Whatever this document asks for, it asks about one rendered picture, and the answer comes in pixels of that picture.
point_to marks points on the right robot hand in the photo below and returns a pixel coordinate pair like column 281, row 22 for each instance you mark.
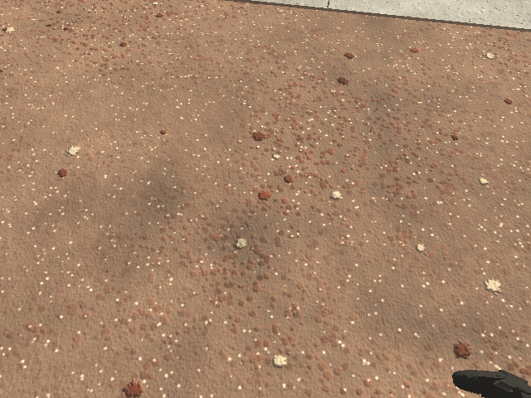
column 492, row 384

